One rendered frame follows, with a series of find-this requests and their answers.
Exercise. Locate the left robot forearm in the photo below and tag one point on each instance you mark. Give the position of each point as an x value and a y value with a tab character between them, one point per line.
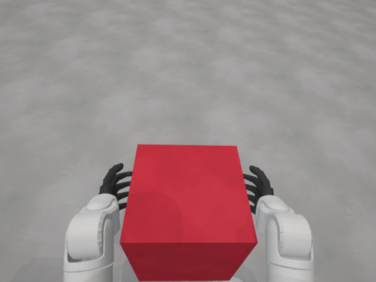
89	241

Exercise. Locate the carton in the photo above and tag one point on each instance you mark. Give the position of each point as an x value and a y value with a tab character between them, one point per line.
188	216

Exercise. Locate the robot left hand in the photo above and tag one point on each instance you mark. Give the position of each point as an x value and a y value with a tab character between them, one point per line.
110	185

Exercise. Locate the robot right hand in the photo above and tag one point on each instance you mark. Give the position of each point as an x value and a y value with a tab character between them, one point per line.
262	186

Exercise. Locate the right robot forearm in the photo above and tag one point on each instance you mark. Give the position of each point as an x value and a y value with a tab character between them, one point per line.
289	241

